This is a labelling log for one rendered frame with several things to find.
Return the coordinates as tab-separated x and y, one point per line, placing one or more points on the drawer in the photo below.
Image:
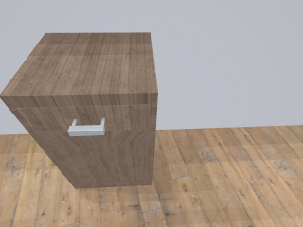
117	117

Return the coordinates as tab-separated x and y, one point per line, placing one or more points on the cabinet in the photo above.
74	69

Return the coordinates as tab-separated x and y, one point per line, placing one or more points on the handle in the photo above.
86	130

